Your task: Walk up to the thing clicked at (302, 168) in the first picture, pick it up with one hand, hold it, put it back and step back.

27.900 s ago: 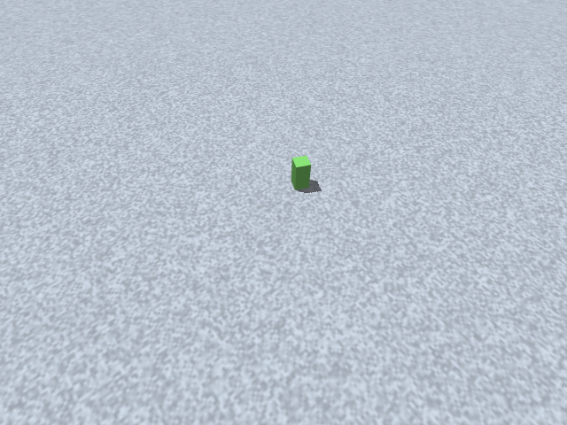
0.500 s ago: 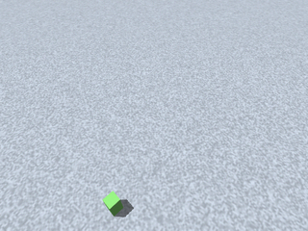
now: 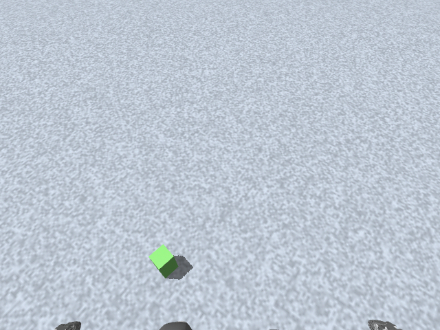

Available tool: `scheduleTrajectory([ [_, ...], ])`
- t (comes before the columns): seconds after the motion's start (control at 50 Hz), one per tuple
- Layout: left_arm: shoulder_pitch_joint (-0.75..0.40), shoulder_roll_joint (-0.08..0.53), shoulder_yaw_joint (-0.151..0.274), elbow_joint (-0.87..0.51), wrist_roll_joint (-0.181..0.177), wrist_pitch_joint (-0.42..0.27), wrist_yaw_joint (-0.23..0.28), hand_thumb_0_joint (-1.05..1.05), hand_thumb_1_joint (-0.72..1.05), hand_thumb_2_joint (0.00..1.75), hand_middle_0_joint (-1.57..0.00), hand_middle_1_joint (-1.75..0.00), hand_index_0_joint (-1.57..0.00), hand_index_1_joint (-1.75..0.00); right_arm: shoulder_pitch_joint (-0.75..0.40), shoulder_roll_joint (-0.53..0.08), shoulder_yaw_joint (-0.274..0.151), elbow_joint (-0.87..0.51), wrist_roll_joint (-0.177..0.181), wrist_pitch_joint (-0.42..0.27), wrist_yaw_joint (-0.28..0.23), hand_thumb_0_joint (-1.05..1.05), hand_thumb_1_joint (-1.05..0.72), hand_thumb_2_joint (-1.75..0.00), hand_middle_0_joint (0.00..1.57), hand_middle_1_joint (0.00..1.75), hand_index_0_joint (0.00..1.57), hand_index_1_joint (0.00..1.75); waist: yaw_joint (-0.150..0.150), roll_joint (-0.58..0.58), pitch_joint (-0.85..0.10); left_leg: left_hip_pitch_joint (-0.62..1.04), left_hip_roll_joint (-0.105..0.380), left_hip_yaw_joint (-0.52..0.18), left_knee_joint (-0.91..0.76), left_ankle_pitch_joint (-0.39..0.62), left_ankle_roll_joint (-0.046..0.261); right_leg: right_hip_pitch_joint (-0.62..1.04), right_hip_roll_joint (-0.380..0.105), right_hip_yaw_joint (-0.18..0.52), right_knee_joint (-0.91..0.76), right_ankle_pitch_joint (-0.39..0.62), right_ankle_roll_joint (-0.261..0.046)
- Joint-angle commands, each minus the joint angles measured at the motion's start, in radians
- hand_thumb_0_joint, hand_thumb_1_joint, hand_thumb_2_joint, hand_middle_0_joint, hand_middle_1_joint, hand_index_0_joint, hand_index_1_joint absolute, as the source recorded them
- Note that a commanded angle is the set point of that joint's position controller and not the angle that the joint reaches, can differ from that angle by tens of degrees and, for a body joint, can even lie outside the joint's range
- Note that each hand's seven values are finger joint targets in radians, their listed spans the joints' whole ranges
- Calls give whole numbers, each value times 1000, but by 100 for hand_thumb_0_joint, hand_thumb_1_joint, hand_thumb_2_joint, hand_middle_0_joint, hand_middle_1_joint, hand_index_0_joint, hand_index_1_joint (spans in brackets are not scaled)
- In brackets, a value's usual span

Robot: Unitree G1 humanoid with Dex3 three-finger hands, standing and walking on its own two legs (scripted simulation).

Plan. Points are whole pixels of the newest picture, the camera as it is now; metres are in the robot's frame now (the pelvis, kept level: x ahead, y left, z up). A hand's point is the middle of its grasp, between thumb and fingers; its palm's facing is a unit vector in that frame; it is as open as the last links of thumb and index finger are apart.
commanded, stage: step back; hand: left
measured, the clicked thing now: (164, 261) +0.42 +0.23 -0.70
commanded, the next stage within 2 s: none
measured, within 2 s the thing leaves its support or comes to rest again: neither
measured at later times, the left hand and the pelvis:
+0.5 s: hand out of the picture +0.05 +0.30 -0.17, palm faces -0.09 -0.92 -0.37, open 7.4 cm; pelvis -0.08 +0.05 -0.01, yaw -3 degrees
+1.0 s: hand out of the picture -0.06 +0.32 -0.16, palm faces +0.00 -0.93 -0.37, open 7.4 cm; pelvis -0.20 +0.06 -0.01, yaw +1 degrees
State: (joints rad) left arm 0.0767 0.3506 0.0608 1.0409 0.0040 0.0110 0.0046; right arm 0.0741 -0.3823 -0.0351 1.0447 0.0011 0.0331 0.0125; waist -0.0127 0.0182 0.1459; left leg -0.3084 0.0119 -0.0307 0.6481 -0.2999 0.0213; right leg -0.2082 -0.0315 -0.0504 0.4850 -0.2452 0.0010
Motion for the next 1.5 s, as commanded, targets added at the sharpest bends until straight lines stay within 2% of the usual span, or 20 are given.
scheduleTrajectory([
  [0.0,-106,283,69,-164,26,-9,23,0,90,90,-20,-30,-20,-30,106,-171,-59,-99,1,18,-6,0,-90,-90,20,30,20,30,-28,-209,-174,6,-24,-59,303,-224,44,-62,-329,233,-55,476,-261],
  [0.08,-112,256,51,-202,14,13,23,0,90,90,-20,-30,-20,-30,172,-173,-66,-105,-16,-7,-10,0,-90,-90,20,30,20,30,-40,-118,-196,42,-5,20,-147,207,27,20,-183,118,178,378,-123],
  [0.14,-43,185,44,-219,-2,38,38,0,90,90,-20,-30,-20,-30,137,-348,-106,-159,-32,-27,-18,0,-90,-90,20,30,20,30,-26,195,-210,160,317,-438,-237,809,181,-238,132,222,566,-446,-33],
  [0.22,32,215,45,-190,-10,40,46,0,90,90,-20,-30,-20,-30,16,-242,-85,-208,-31,-28,-47,0,-90,-90,20,30,20,30,38,138,-232,245,229,-243,-175,701,174,-315,118,267,743,-284,-29],
  [0.4,28,203,61,-251,7,19,26,0,90,90,-20,-30,-20,-30,122,-243,-88,-248,-24,-27,-52,0,-90,-90,20,30,20,30,-40,108,-226,326,255,-233,-130,670,234,-250,73,166,436,-267,13],
  [0.5,168,180,67,-205,18,5,12,0,90,90,-20,-30,-20,-30,32,-255,-84,-273,-12,-14,-43,0,-90,-90,20,30,20,30,31,104,-257,118,204,-168,-68,402,156,23,48,62,5,-17,-34],
  [0.54,171,269,91,-222,39,-10,12,0,90,90,-20,-30,-20,-30,43,-199,-62,-280,4,-12,-36,0,-90,-90,20,30,20,30,22,-94,-230,-150,67,-92,64,123,38,134,-134,356,-53,129,-121],
  [0.56,117,355,107,-242,21,-4,8,0,90,90,-20,-30,-20,-30,1,-178,-64,-284,6,-7,-40,0,-90,-90,20,30,20,30,50,-284,-159,-161,-108,3,288,-221,-9,-30,-326,556,-146,198,-298],
  [0.58,66,366,106,-285,34,-12,12,0,90,90,-20,-30,-20,-30,3,-200,-72,-270,-4,-3,-45,0,-90,-90,20,30,20,30,50,-263,-113,-142,-102,-96,480,-332,-23,-129,-390,632,-140,297,-355],
  [0.66,-28,257,85,-324,29,-9,27,0,90,90,-20,-30,-20,-30,108,-199,-62,-235,7,-11,-43,0,-90,-90,20,30,20,30,-3,-156,-144,-167,-139,-126,571,-198,-26,-22,-203,300,-33,461,-236],
  [0.78,51,255,76,-339,31,6,34,0,90,90,-20,-30,-20,-30,118,-180,-57,-255,-9,-18,-40,0,-90,-90,20,30,20,30,39,-217,-194,-117,-35,-33,110,-214,-21,159,-218,284,50,487,-211],
  [0.84,36,253,63,-352,10,27,20,0,90,90,-20,-30,-20,-30,190,-179,-74,-220,-25,-37,-36,0,-90,-90,20,30,20,30,-4,-134,-224,103,-29,4,-245,158,-4,34,-132,211,200,355,-128],
  [0.9,-28,230,73,-362,13,28,37,0,90,90,-20,-30,-20,-30,128,-375,-113,-256,-37,-41,-27,0,-90,-90,20,30,20,30,-61,205,-178,21,402,-556,-313,453,294,-224,132,233,640,-438,-20],
  [0.96,78,219,71,-310,-6,31,34,0,90,90,-20,-30,-20,-30,15,-261,-78,-268,-35,-40,-44,0,-90,-90,20,30,20,30,34,104,-162,103,256,-258,-215,532,207,-305,134,267,800,-296,-30],
  [1.12,84,204,74,-321,11,19,14,0,90,90,-20,-30,-20,-30,120,-253,-85,-291,-32,-33,-49,0,-90,-90,20,30,20,30,-39,143,-198,249,248,-214,-150,542,245,-256,88,157,476,-288,32],
  [1.22,256,198,83,-227,22,10,2,0,90,90,-20,-30,-20,-30,27,-271,-87,-318,-19,-6,-40,0,-90,-90,20,30,20,30,42,173,-247,10,179,-153,-95,257,129,79,61,46,-16,-23,-32],
  [1.26,240,331,118,-254,42,0,-1,0,90,90,-20,-30,-20,-30,42,-171,-61,-339,-2,-3,-38,0,-90,-90,20,30,20,30,37,-187,-171,-307,-58,-62,182,-163,0,99,-211,490,-118,-53,-142],
  [1.28,163,426,129,-297,42,3,2,0,90,90,-20,-30,-20,-30,-13,-195,-75,-345,-7,0,-58,0,-90,-90,20,30,20,30,89,-308,-125,-232,-107,-105,430,-334,-24,-164,-394,658,-191,-4,-307],
  [1.36,-40,279,97,-344,40,-4,21,0,90,90,-20,-30,-20,-30,129,-205,-72,-268,4,-9,-50,0,-90,-90,20,30,20,30,-27,-160,-98,-159,-133,-129,603,-165,-26,-180,-197,288,-59,228,-211],
  [1.48,99,261,84,-333,41,11,32,0,90,90,-20,-30,-20,-30,106,-173,-59,-282,-14,-22,-44,0,-90,-90,20,30,20,30,67,-218,-173,-154,-67,-18,160,-230,-32,121,-205,277,40,402,-204],
])
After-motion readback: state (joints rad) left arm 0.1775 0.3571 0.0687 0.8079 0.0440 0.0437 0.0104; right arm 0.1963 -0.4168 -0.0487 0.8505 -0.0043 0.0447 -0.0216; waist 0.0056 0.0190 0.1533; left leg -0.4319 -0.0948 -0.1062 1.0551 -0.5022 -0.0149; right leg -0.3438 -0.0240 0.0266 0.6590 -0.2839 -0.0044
